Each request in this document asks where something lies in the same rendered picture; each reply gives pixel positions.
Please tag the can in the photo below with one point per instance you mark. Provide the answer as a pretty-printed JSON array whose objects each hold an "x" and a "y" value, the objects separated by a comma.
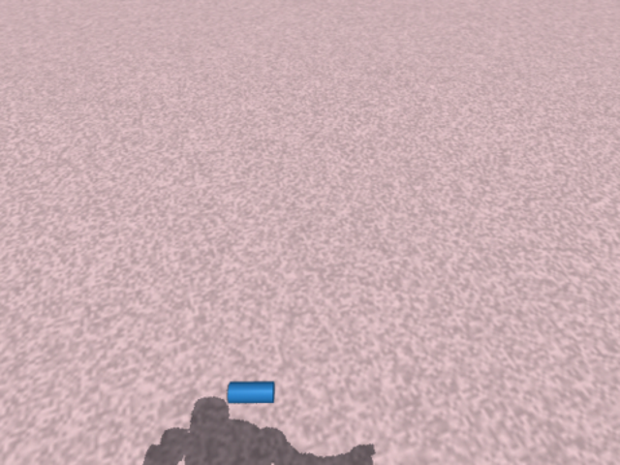
[{"x": 251, "y": 392}]

